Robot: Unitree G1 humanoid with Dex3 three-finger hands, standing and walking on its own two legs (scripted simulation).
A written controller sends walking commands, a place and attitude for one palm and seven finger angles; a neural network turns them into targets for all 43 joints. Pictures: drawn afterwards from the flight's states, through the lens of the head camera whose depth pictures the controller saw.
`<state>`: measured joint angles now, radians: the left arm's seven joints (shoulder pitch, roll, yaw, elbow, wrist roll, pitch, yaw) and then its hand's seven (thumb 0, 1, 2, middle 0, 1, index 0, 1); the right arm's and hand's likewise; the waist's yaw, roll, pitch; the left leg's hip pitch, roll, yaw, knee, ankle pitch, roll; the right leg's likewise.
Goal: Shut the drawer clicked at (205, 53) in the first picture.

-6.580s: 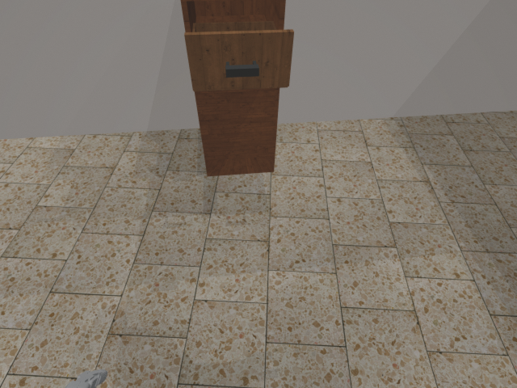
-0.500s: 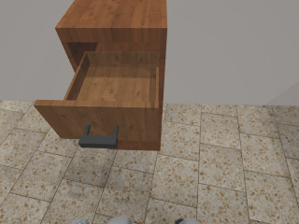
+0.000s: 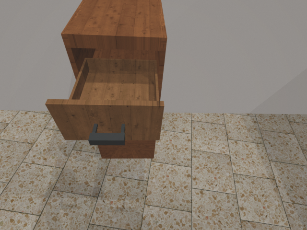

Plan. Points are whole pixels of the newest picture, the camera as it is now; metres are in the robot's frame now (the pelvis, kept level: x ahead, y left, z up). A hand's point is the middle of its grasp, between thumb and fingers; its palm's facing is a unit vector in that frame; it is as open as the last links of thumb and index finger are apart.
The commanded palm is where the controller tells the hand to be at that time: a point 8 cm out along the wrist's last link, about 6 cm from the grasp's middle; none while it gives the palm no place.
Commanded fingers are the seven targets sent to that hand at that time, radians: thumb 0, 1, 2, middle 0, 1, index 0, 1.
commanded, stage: come to a stop and stand still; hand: left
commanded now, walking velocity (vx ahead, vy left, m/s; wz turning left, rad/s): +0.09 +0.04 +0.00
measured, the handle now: (108, 132) +0.39 +0.15 +0.00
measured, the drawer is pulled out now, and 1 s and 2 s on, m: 0.29 0.29 0.29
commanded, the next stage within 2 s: look again from close up in 0.90 s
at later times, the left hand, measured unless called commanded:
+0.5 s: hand out of the picture -0.01 +0.11 -0.18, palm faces +0.10 -0.98 -0.16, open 7.3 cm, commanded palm none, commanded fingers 0.00 0.90 0.90 -0.20 -0.30 -0.20 -0.30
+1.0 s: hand out of the picture +0.02 +0.15 -0.18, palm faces +0.03 -0.98 -0.20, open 7.4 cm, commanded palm none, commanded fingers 0.00 0.90 0.90 -0.20 -0.30 -0.20 -0.30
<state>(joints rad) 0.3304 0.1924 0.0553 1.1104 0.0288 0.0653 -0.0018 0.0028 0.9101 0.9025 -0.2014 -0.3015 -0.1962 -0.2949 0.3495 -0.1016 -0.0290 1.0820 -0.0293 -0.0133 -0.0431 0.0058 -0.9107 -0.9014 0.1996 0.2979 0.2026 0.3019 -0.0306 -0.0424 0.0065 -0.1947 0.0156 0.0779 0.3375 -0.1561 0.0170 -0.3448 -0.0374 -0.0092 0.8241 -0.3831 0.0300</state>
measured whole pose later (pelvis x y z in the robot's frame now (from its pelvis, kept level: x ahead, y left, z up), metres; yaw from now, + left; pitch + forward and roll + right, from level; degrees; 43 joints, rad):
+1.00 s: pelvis +0.02 -0.02 +0.00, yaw +0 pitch -2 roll +1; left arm 0.27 0.16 0.00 1.14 0.01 0.00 0.04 0.00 0.91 0.90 -0.20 -0.30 -0.20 -0.30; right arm 0.25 -0.15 0.00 1.16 -0.01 0.00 -0.03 0.00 -0.92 -0.90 0.20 0.30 0.20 0.30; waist 0.00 -0.01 0.04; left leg -0.15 0.01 0.09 0.37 -0.19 0.01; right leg -0.07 -0.03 -0.04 0.38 -0.28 0.01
